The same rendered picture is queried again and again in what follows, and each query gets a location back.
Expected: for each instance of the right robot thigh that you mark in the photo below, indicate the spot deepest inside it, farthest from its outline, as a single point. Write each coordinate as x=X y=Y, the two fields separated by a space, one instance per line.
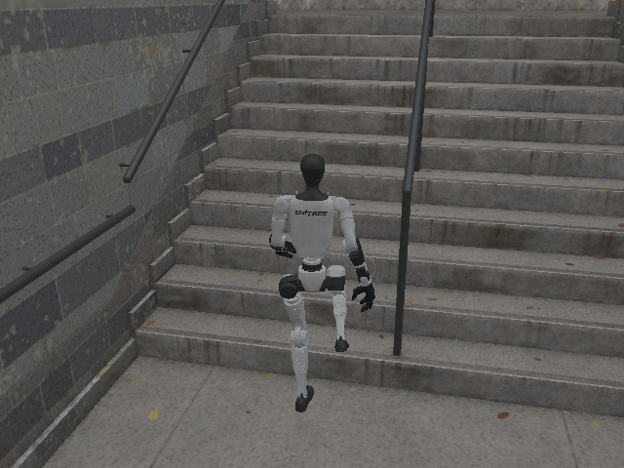
x=335 y=279

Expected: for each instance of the robot left forearm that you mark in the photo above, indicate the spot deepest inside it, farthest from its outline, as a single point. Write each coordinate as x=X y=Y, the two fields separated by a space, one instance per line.
x=278 y=249

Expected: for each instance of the left robot hand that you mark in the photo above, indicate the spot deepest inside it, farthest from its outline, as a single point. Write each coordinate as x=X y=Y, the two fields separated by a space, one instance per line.
x=290 y=248

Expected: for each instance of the robot right forearm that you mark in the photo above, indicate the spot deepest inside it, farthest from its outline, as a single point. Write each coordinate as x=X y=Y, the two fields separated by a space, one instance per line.
x=359 y=264

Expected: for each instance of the left robot upper arm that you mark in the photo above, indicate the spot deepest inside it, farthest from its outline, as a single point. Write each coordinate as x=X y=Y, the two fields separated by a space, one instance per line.
x=281 y=206

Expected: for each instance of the right robot hand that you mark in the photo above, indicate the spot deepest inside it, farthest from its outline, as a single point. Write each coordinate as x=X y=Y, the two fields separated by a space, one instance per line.
x=368 y=299

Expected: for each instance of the humanoid robot head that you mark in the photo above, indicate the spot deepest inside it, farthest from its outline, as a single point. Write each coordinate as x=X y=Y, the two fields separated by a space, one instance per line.
x=313 y=168

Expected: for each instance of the right robot upper arm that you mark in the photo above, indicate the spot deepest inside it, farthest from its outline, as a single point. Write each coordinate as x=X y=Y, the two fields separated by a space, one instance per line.
x=342 y=206

